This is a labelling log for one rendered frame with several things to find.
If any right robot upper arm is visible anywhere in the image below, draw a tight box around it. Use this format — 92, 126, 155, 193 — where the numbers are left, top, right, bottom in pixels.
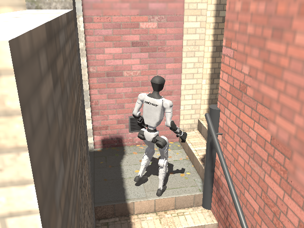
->
162, 99, 173, 127

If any robot left forearm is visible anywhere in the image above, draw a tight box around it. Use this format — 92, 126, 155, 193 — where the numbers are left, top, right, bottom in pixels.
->
133, 115, 143, 123

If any left robot foot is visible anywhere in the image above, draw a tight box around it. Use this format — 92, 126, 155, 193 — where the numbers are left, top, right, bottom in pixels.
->
134, 175, 148, 182

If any left robot upper arm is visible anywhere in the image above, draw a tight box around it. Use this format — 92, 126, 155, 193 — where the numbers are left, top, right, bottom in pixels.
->
133, 93, 147, 117

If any right robot hand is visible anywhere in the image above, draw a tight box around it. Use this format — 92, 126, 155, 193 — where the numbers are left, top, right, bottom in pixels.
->
176, 132, 187, 143

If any robot right forearm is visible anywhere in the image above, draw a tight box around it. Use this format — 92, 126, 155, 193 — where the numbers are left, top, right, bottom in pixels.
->
170, 121, 183, 137

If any left robot hand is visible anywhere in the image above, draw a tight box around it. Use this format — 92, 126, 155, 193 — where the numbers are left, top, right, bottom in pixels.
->
138, 119, 148, 129

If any left robot shin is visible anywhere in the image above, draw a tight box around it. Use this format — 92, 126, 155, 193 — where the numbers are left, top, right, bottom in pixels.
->
138, 147, 153, 178

